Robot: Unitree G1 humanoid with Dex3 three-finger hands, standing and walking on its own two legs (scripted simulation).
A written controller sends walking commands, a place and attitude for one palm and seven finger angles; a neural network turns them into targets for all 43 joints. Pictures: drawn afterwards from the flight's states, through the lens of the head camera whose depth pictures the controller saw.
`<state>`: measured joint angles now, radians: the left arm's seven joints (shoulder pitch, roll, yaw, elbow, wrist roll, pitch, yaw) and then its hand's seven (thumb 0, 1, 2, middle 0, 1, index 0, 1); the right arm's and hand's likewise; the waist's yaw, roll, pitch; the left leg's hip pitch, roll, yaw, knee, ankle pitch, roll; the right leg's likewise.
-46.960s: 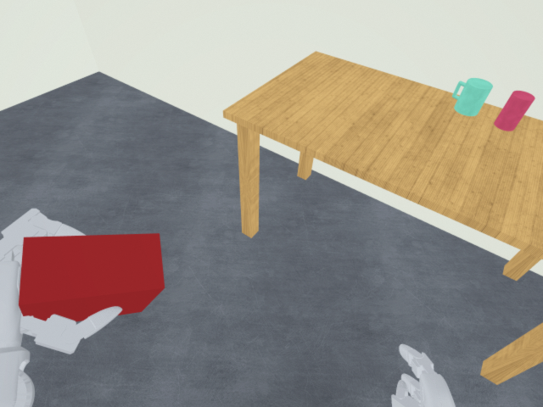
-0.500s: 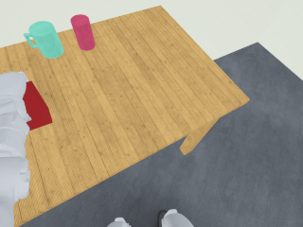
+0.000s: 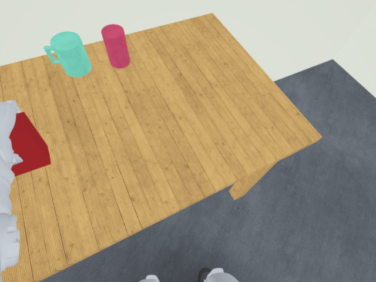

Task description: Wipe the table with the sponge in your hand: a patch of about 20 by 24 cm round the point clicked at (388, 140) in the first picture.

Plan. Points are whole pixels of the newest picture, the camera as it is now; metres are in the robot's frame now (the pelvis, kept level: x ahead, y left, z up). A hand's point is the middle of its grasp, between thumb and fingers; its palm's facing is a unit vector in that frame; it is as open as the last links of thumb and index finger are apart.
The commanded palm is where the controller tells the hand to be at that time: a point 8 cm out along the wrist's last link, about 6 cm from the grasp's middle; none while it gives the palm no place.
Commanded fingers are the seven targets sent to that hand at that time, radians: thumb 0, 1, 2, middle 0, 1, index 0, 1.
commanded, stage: wipe back along the first lane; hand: left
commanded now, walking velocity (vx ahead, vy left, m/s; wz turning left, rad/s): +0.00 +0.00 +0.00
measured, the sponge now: (11, 154) +0.38 +0.41 -0.04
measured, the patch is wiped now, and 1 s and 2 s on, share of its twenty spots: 1.00 1.00 1.00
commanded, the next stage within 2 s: none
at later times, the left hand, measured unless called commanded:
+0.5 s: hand (3, 155) +0.36 +0.39 +0.01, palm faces -0.08 +0.00 -1.00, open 10.3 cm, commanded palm +0.32 +0.36 +0.03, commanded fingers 0.00 0.10 1.30 -1.20 -1.60 -1.20 -1.60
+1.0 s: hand (5, 175) +0.32 +0.37 +0.01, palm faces -0.06 +0.00 -1.00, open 10.3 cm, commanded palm +0.27 +0.34 +0.03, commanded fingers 0.00 0.10 1.30 -1.20 -1.60 -1.20 -1.60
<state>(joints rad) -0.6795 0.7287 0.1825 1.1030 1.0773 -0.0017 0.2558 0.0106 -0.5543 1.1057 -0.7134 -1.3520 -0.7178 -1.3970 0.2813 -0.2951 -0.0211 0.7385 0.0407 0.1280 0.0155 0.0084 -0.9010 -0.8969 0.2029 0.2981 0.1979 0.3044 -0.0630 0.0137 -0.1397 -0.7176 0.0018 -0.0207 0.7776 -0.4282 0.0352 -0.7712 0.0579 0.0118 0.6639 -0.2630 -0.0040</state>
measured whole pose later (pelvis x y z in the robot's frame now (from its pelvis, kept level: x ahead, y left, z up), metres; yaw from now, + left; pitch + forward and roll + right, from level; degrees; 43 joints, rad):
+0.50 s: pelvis +0.00 +0.02 +0.01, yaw +1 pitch +17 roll -3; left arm -0.46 0.58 0.08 0.89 1.02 0.10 0.34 -0.01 -0.50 1.09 -0.66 -1.40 -0.66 -1.44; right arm 0.25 -0.26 -0.03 0.72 0.05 0.12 0.02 0.01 -0.90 -0.90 0.20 0.30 0.20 0.30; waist -0.02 0.03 -0.17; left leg -0.62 -0.02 -0.02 0.75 -0.43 0.06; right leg -0.67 0.03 0.02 0.63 -0.27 0.01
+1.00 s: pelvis +0.00 +0.02 +0.01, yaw +1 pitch +14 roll -3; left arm -0.26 0.50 0.03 0.64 0.99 0.20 0.33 -0.01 -0.49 1.08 -0.65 -1.40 -0.66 -1.44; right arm 0.22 -0.26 -0.03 0.69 0.06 0.09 0.00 0.01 -0.90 -0.90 0.20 0.30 0.20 0.30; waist 0.02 0.04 -0.16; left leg -0.54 -0.03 -0.02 0.73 -0.43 0.06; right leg -0.60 0.03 0.01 0.63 -0.27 0.01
